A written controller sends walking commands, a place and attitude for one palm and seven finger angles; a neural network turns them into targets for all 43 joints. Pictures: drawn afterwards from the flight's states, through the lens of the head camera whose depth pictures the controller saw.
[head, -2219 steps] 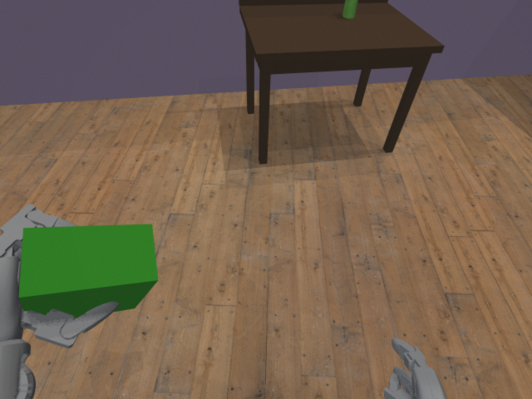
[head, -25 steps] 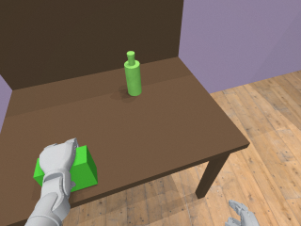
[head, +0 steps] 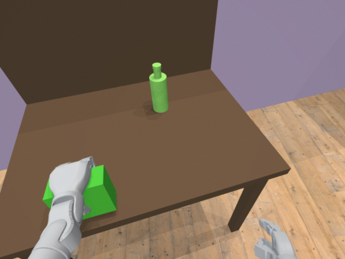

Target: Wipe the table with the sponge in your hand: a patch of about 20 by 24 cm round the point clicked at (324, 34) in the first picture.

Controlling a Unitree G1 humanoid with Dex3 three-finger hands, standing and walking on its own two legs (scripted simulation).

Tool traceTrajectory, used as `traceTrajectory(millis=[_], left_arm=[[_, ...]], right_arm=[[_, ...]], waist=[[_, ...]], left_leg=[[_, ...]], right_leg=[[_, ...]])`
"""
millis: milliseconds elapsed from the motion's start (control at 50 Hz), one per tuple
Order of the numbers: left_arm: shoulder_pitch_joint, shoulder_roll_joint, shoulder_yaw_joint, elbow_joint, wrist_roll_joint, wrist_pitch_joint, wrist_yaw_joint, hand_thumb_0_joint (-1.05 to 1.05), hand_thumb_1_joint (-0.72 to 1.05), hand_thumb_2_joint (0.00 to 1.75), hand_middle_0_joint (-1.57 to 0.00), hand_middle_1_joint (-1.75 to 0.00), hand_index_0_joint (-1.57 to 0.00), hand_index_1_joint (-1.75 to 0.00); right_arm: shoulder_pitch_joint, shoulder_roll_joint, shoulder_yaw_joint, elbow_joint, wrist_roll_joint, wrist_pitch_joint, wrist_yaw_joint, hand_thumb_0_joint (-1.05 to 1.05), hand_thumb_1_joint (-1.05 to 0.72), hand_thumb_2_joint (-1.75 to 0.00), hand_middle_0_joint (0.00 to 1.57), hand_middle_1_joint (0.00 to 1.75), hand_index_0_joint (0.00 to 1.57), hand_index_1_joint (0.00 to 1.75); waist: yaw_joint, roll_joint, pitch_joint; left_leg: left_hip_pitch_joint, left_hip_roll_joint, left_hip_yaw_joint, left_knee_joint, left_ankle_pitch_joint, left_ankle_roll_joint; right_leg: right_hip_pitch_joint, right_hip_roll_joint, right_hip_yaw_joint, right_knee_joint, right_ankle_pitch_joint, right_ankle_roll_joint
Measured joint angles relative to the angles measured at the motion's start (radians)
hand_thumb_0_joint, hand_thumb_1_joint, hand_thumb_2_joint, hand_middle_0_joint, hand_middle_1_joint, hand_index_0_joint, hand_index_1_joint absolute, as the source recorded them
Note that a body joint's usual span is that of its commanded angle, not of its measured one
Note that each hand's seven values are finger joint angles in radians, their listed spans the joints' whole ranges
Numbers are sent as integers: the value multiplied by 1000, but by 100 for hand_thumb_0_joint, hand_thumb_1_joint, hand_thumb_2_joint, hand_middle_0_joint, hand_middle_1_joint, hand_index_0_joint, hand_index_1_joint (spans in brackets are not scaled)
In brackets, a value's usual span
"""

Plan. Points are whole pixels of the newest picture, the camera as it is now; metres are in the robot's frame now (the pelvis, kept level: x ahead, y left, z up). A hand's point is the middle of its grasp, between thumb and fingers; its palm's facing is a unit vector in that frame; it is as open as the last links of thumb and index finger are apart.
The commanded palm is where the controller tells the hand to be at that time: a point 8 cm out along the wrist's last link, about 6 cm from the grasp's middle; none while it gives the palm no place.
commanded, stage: lift the sponge slowly off the table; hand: left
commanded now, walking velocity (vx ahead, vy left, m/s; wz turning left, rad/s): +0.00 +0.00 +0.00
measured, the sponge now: (86, 198) +0.26 +0.27 -0.05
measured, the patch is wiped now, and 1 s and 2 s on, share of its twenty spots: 0.95 0.95 0.95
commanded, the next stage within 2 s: bring the sponge back beside the body in 1.22 s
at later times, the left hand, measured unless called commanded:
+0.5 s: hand (76, 183) +0.26 +0.27 +0.03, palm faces -0.06 -0.11 -0.99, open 10.6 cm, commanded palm +0.25 +0.27 +0.10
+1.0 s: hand (68, 176) +0.26 +0.28 +0.06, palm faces -0.02 -0.12 -0.99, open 10.6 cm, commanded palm +0.24 +0.27 +0.14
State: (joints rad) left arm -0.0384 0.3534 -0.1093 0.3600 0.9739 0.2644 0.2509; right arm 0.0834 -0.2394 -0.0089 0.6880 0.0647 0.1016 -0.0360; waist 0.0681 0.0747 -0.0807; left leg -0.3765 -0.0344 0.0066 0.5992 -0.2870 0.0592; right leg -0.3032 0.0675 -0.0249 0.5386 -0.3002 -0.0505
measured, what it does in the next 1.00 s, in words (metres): stands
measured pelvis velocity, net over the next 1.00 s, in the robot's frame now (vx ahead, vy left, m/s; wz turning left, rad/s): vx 0.00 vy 0.00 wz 0.00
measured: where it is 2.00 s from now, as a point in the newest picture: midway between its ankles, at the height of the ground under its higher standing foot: outside the picture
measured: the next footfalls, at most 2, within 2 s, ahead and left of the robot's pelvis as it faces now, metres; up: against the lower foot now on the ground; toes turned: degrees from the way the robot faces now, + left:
none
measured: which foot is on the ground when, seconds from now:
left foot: down 0.00-1.00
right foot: down 0.00-1.00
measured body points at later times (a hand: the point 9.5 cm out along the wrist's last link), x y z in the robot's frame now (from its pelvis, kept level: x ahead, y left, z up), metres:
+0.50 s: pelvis -0.01 -0.01 +0.01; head -0.01 -0.03 +0.46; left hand +0.26 +0.27 +0.09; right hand +0.21 -0.23 -0.09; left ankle +0.01 +0.08 -0.73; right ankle -0.02 -0.09 -0.73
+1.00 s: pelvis +0.00 +0.00 +0.01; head -0.01 -0.03 +0.46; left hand +0.26 +0.28 +0.12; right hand +0.22 -0.23 -0.08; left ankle +0.01 +0.08 -0.73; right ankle -0.02 -0.09 -0.73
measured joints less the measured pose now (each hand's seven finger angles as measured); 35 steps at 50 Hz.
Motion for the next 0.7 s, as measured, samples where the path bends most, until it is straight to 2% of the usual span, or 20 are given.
traceTrajectory(millis=[520,700], left_arm=[[-16,34,2,-69,-28,21,-94,-1,-53,104,-66,-130,-69,-131],[-34,50,16,-82,-33,8,-126,-1,-53,104,-66,-130,-69,-131]], right_arm=[[-19,-15,13,14,5,-8,-13,1,-90,-90,20,30,20,30],[-34,-14,21,14,3,-12,-17,1,-90,-90,20,30,20,30]], waist=[[14,12,33],[17,13,42]], left_leg=[[102,0,0,-102,52,-7],[128,3,1,-128,63,-9]], right_leg=[[97,1,6,-92,49,-7],[123,3,10,-121,62,-9]])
